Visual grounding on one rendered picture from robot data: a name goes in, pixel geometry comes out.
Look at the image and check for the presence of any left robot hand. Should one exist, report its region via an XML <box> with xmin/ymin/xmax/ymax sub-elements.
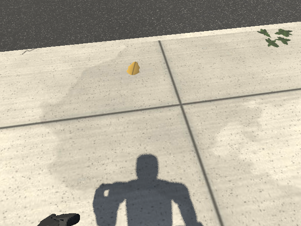
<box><xmin>38</xmin><ymin>213</ymin><xmax>80</xmax><ymax>226</ymax></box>

